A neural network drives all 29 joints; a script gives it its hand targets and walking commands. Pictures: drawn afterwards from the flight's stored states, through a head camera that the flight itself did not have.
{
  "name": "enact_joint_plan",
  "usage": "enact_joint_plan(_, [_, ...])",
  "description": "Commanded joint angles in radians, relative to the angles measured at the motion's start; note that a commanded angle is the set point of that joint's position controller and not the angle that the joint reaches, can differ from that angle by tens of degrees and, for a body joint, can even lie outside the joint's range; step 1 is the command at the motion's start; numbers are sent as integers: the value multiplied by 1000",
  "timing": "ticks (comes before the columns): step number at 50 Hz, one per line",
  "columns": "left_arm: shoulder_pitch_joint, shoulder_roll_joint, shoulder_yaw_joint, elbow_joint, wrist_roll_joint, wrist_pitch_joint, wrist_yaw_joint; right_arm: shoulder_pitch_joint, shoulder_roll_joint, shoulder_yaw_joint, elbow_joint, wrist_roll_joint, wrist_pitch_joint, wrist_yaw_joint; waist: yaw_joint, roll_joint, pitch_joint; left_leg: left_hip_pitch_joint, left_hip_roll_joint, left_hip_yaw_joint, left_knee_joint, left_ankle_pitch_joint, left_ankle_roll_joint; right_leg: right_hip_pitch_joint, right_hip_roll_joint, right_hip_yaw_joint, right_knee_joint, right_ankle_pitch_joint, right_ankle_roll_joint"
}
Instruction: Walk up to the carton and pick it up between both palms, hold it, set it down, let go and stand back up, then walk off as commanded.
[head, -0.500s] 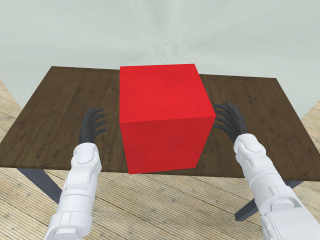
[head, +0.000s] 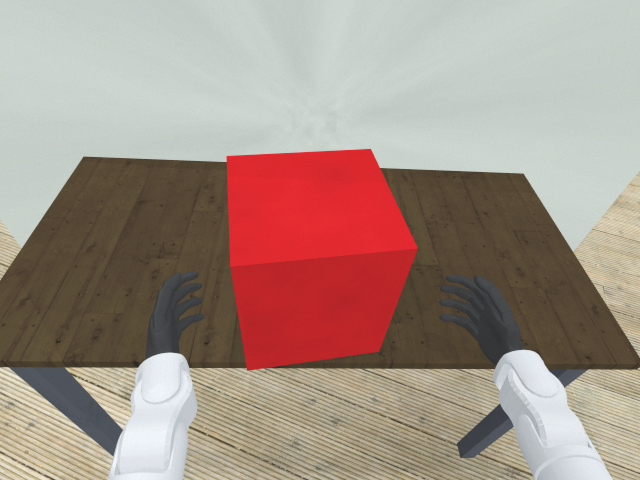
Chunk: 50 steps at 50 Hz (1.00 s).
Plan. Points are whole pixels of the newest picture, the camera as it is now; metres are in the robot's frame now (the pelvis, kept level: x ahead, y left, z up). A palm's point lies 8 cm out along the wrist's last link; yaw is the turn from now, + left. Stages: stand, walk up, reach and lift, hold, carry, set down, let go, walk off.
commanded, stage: set down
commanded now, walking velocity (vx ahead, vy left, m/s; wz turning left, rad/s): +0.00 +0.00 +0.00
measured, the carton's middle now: (308, 261) +0.41 +0.05 +0.03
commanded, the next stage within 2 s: none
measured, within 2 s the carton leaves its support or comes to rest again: neither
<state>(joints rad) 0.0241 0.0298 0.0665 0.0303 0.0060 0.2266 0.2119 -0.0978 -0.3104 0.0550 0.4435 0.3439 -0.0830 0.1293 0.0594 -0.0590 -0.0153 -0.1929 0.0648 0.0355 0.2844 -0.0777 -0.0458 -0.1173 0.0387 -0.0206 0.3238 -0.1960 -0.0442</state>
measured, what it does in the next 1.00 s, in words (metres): stands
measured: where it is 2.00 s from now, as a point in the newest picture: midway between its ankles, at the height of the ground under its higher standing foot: outside the picture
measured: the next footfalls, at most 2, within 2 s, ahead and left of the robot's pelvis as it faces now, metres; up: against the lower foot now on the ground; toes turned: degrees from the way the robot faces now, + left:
none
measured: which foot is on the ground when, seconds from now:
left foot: down 0.00-1.00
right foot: down 0.00-1.00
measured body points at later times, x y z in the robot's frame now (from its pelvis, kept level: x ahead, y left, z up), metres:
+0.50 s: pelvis +0.00 +0.00 +0.00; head -0.02 +0.02 +0.45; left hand +0.21 +0.21 +0.04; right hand +0.24 -0.22 +0.05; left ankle +0.05 +0.15 -0.75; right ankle -0.01 -0.09 -0.75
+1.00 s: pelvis +0.00 -0.01 +0.00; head -0.01 +0.01 +0.45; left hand +0.20 +0.20 +0.01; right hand +0.22 -0.22 +0.02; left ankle +0.04 +0.15 -0.75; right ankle -0.01 -0.09 -0.75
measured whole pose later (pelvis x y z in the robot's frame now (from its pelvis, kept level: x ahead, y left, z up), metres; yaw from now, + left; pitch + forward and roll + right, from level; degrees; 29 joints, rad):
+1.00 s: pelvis +0.00 -0.01 +0.00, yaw -1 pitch -4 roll +1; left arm 0.30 0.09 0.00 -0.05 -0.05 0.19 0.20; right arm 0.28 -0.30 0.01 0.14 0.28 -0.01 0.12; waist 0.06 -0.05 0.04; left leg -0.12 0.06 0.04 0.27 -0.08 -0.05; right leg -0.07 0.04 0.00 0.35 -0.21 -0.05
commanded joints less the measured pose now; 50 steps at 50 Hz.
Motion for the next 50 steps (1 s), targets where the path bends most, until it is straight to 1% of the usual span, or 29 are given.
enact_joint_plan(1, [-88,27,11,-250,10,0,-7,-154,-214,-86,-238,-4,-29,-23,0,6,-183,213,-62,15,13,194,59,-36,6,37,-78,169,7])
enact_joint_plan(2, [-99,30,3,-239,0,-4,-8,-164,-203,-84,-255,-10,-27,-26,-2,-15,-158,193,-64,17,12,165,66,-46,-2,43,-75,159,12])
enact_joint_plan(4, [-42,24,-15,-288,-9,-14,-3,-94,-198,-74,-302,5,-29,-22,-8,-16,-157,207,-62,15,12,178,66,-33,-7,47,-72,182,8])
enact_joint_plan(5, [-38,23,-12,-316,-6,-20,2,-80,-193,-64,-311,13,-30,-18,1,-7,-164,207,-62,18,12,182,64,-27,-10,50,-68,194,9])
enact_joint_plan(6, [-26,12,-30,-322,-11,-21,6,-64,-198,-69,-312,16,-27,-16,-8,-1,-150,218,-60,13,12,190,62,-41,-11,49,-66,207,7])
enact_joint_plan(7, [11,9,-30,-313,-15,-23,6,-26,-205,-67,-311,15,-27,-13,-6,-13,-145,227,-59,11,14,205,61,-38,-9,49,-66,224,7])
enact_joint_plan(8, [55,3,-32,-348,-15,-28,4,21,-202,-61,-326,24,-28,-10,-8,-3,-152,243,-58,6,18,234,58,-25,-7,51,-67,255,3])
enact_joint_plan(9, [29,8,-28,-312,-18,-29,3,3,-206,-60,-308,24,-24,-7,-4,-6,-132,231,-58,10,16,204,59,-49,-9,53,-68,217,4])
enact_joint_plan(11, [141,-13,-39,-326,-3,-31,-1,108,-206,-61,-320,26,-21,-2,-9,-4,-108,270,-56,1,7,221,58,-35,-10,56,-82,244,1])
enact_joint_plan(12, [121,7,-25,-311,-1,-35,-3,89,-211,-66,-338,19,-21,-5,-5,-6,-102,252,-60,6,10,207,59,-40,-14,61,-83,234,3])
enact_joint_plan(13, [121,12,-19,-339,5,-38,0,92,-208,-64,-361,22,-24,-6,0,5,-105,255,-60,7,7,206,55,-37,-13,60,-84,230,3])
enact_joint_plan(14, [153,1,-36,-339,4,-38,-1,119,-212,-75,-363,17,-22,-4,-7,-3,-92,262,-59,2,3,198,55,-32,-13,59,-86,233,4])
enact_joint_plan(15, [183,2,-34,-354,8,-40,0,157,-215,-70,-374,20,-24,-4,-5,1,-92,278,-59,3,4,212,52,-32,-13,60,-86,240,3])
enact_joint_plan(18, [126,25,-38,-351,-6,-57,6,121,-202,-85,-414,3,-19,-7,2,5,-69,257,-62,13,2,150,51,-65,-16,62,-92,148,5])
enact_joint_plan(19, [148,28,-48,-362,-14,-62,9,135,-199,-91,-432,-3,-20,-7,0,-5,-61,258,-60,12,-1,137,52,-72,-17,60,-94,134,5])
enact_joint_plan(23, [191,21,-67,-378,-21,-69,17,208,-180,-93,-443,-5,-4,-3,0,25,-19,274,-53,12,-14,106,46,-108,-18,58,-109,73,1])
enact_joint_plan(24, [169,23,-74,-357,-26,-62,17,193,-186,-97,-440,-7,4,-4,-7,22,1,266,-51,15,-20,70,50,-138,-23,61,-118,28,1])
enact_joint_plan(27, [220,16,-88,-356,-29,-49,12,250,-185,-102,-443,-13,22,0,-8,21,33,289,-46,12,-38,45,49,-155,-22,57,-138,-15,-3])
enact_joint_plan(29, [238,26,-79,-348,-30,-43,10,261,-182,-100,-454,-10,31,0,0,5,55,287,-46,13,-42,39,49,-159,-22,62,-143,-23,-3])
enact_joint_plan(32, [235,44,-71,-331,-33,-39,8,255,-186,-116,-482,-24,34,-2,1,-22,68,274,-44,15,-46,10,52,-166,-25,60,-145,-57,2])
enact_joint_plan(33, [231,56,-50,-311,-31,-40,7,261,-181,-113,-477,-30,38,-5,10,-29,79,267,-46,21,-47,0,52,-158,-29,66,-147,-67,4])
enact_joint_plan(38, [183,70,-59,-321,-49,-65,12,258,-157,-111,-506,-36,38,1,14,-20,64,240,-45,24,-45,-61,60,-189,-39,73,-143,-148,9])
enact_joint_plan(39, [179,66,-71,-286,-52,-64,6,255,-145,-110,-476,-44,45,-1,0,-19,74,233,-47,23,-46,-83,59,-195,-45,77,-147,-163,8])
enact_joint_plan(40, [171,77,-67,-264,-57,-65,5,253,-148,-110,-471,-48,46,2,3,-16,84,222,-48,25,-45,-93,62,-201,-50,83,-150,-175,9])
enact_joint_plan(43, [174,91,-64,-260,-58,-69,0,271,-130,-104,-461,-53,49,-3,1,6,58,218,-53,25,-37,-88,60,-188,-56,88,-144,-169,10])
enact_joint_plan(45, [183,98,-57,-249,-56,-68,-5,277,-126,-108,-446,-57,48,-7,3,14,41,231,-52,26,-31,-65,59,-184,-57,82,-139,-135,12])
enact_joint_plan(46, [191,93,-61,-263,-60,-71,-6,285,-125,-109,-454,-55,46,-6,-5,16,15,238,-52,24,-25,-48,58,-178,-54,78,-136,-114,13])
enact_joint_plan(47, [194,96,-61,-246,-53,-72,-12,293,-120,-106,-444,-63,45,-9,-4,19,18,246,-54,26,-23,-35,57,-176,-53,75,-135,-96,12])
enact_joint_plan(50, [241,104,-44,-210,-48,-76,-28,332,-118,-106,-423,-79,34,-16,-13,2,2,260,-61,28,-10,32,54,-151,-49,64,-132,-9,15])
